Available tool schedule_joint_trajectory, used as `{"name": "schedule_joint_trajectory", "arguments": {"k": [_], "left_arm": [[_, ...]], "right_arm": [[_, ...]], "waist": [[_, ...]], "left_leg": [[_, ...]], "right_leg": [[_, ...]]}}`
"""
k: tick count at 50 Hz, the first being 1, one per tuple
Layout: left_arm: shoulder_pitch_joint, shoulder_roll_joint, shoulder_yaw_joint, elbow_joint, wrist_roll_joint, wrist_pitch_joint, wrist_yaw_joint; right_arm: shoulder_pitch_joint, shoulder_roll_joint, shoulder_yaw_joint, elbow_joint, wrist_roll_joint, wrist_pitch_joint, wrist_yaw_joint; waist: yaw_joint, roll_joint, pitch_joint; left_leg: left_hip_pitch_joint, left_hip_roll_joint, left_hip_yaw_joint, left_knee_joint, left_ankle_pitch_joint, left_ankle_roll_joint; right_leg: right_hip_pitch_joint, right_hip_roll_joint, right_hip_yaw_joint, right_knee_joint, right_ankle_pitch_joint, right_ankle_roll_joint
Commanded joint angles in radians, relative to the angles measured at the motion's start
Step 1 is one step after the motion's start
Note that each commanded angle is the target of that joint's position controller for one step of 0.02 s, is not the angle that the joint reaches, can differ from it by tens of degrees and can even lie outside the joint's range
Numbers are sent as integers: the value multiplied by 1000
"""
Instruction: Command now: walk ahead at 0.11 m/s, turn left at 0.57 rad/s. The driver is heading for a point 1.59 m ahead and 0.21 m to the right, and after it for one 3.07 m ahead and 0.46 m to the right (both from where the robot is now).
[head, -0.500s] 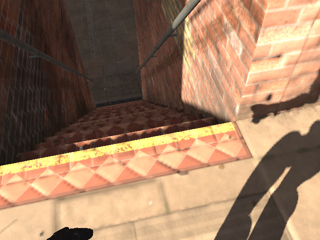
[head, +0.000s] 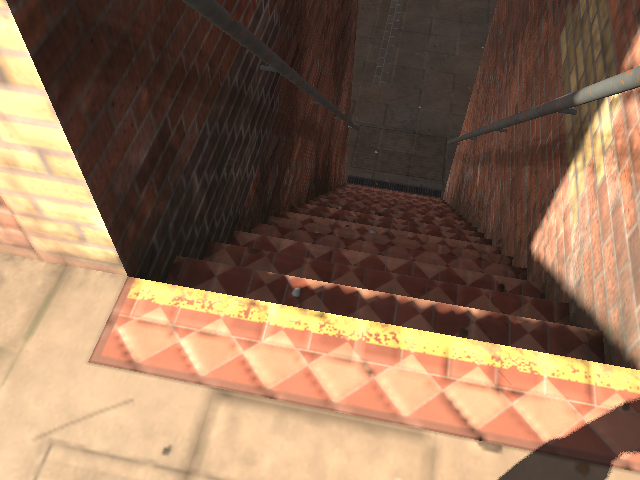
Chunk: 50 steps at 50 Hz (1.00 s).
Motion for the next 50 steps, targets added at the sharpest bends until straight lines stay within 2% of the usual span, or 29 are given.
{"name": "schedule_joint_trajectory", "arguments": {"k": [1,2,3,5,8,13,15,17,20,22,23,24,25,26,28,29,30,34,37,39,41,43,44,45,46,47,48,49,50], "left_arm": [[9,102,18,-96,7,11,1],[-18,108,20,-103,16,16,4],[3,111,23,-102,26,30,4],[32,95,21,-98,28,53,0],[56,75,17,-78,16,63,-3],[3,56,6,-64,11,79,-11],[-7,68,7,-60,4,80,-14],[-18,87,11,-67,-1,76,-14],[19,67,8,-62,-6,63,-11],[56,55,4,-55,1,50,-8],[73,80,10,-59,4,41,-7],[96,151,22,-75,20,30,-5],[47,208,40,-79,6,33,-11],[83,195,45,-76,10,28,-9],[36,180,47,-82,1,33,-3],[20,184,50,-94,4,38,-3],[14,173,51,-101,0,40,-2],[78,170,59,-94,-14,47,3],[88,194,69,-108,-4,53,-7],[68,211,75,-122,0,58,-13],[13,225,79,-141,2,59,-19],[-52,230,80,-157,-5,60,-23],[-82,223,78,-161,-16,63,-13],[-66,174,63,-173,-20,61,-9],[-5,100,45,-191,-22,59,-5],[8,211,71,-165,11,66,1],[7,207,76,-161,13,73,-10],[-4,197,75,-144,10,80,-21],[1,187,73,-138,5,85,-33]], "right_arm": [[153,-174,-56,-38,33,30,-34],[116,-137,-44,-35,29,36,-38],[99,-119,-40,-41,29,38,-41],[99,-137,-44,-44,14,30,-33],[97,-133,-40,-45,3,17,-29],[112,-75,-6,-12,-8,17,-38],[114,-102,-8,0,-13,20,-43],[119,-134,-16,5,-8,28,-52],[118,-145,-21,14,2,37,-68],[109,-146,-25,22,13,39,-80],[121,-141,-26,23,13,40,-81],[130,-95,-18,-3,14,40,-79],[44,-83,-15,-32,24,35,-80],[24,-95,-18,-33,6,41,-77],[59,-88,-24,-13,8,50,-66],[64,-112,-31,-10,3,53,-65],[80,-110,-31,-7,-6,52,-62],[24,-86,-17,-40,10,52,-58],[-9,-94,-10,-63,17,50,-58],[-3,-104,-7,-76,22,47,-59],[7,-113,-3,-88,19,41,-64],[74,-114,-1,-80,21,32,-72],[122,-121,-2,-76,7,23,-80],[142,-184,-14,-76,-5,15,-92],[85,-287,-28,-111,-8,20,-94],[127,-265,-27,-100,-6,29,-83],[114,-207,-12,-100,8,32,-74],[62,-162,1,-108,7,31,-69],[26,-145,6,-118,0,30,-68]], "waist": [[-72,25,-235],[-43,21,-157],[-22,39,-142],[-7,38,-174],[-6,49,-204],[-38,103,-163],[-49,116,-133],[-58,105,-111],[-47,77,-103],[-18,49,-94],[-20,14,-79],[-39,-142,-126],[-24,-245,5],[-8,-159,-2],[-49,-75,-39],[-54,-78,-47],[-58,-85,-78],[-9,-116,-115],[21,-131,-139],[20,-142,-146],[6,-143,-150],[-40,-149,-152],[-80,-122,-146],[-67,-10,-160],[-19,239,-158],[-39,182,-162],[-13,107,-119],[-1,77,-75],[12,107,-76]], "left_leg": [[420,363,-460,-253,523,236],[324,302,-418,-287,443,186],[256,262,-381,-309,388,159],[210,223,-357,-316,375,134],[203,221,-317,-343,310,117],[176,216,-295,-436,-80,65],[171,228,-293,-439,-148,64],[204,260,-316,-419,-165,81],[242,288,-319,-369,-109,90],[202,274,-278,-317,-58,44],[173,240,-242,-245,-52,-6],[87,145,-137,-33,-122,-62],[-42,-11,-23,30,-258,-106],[-55,5,-78,219,-319,-115],[-73,14,-111,349,-268,-130],[-88,16,-117,390,-245,-137],[-96,18,-119,407,-235,-151],[-148,32,-112,314,-230,-183],[-82,24,-107,222,-250,-172],[-19,12,-107,165,-257,-161],[58,-3,-110,83,-261,-147],[191,-12,-111,-87,-180,-135],[306,5,-118,-259,-68,-135],[433,160,-251,-342,-59,-105],[497,428,-540,-379,122,-11],[390,479,-560,-343,226,83],[338,437,-484,-335,257,100],[287,367,-383,-336,246,81],[283,305,-305,-333,245,56]], "right_leg": [[-335,-6,161,254,57,15],[-317,-21,166,179,106,17],[-267,-24,167,130,140,19],[-209,-1,160,97,175,16],[-182,3,154,34,217,11],[-81,-2,162,-208,235,-2],[-36,25,144,-281,193,-15],[-44,48,134,-324,140,-32],[-8,67,114,-438,131,-61],[90,78,119,-649,244,-94],[106,26,220,-749,292,-117],[169,-170,489,-837,350,-168],[68,-285,641,-846,607,-263],[87,-283,616,-836,746,-301],[118,-184,493,-798,786,-272],[133,-153,472,-781,808,-251],[172,-131,462,-765,844,-244],[295,-114,482,-719,896,-259],[287,-108,511,-678,945,-258],[251,-105,548,-668,943,-249],[212,-95,589,-662,943,-231],[150,-58,608,-643,861,-182],[75,-23,605,-613,715,-133],[-46,45,540,-517,466,-74],[-228,215,327,-319,40,-23],[-210,182,268,-143,-66,-19],[-202,153,266,-41,-20,-16],[-193,136,266,5,47,-9],[-185,136,254,35,102,0]]}}
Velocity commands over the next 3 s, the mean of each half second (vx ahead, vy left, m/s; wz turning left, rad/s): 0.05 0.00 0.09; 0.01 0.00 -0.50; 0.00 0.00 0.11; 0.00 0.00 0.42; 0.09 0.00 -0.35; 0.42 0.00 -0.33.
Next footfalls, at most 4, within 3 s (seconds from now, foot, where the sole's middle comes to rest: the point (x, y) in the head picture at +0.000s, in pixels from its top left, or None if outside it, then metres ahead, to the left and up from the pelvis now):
0.46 right None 0.04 -0.12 -0.75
0.90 left None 0.10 0.08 -0.75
1.28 right None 0.00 -0.10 -0.75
1.60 left None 0.05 0.11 -0.75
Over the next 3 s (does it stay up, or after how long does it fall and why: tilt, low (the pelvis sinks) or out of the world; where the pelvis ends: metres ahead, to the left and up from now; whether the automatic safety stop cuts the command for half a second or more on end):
stays up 0.24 -0.05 0.01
